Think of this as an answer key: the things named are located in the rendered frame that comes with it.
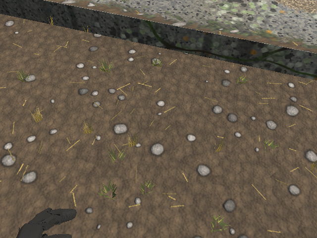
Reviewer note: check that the robot left hand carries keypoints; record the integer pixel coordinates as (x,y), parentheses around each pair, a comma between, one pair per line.
(45,220)

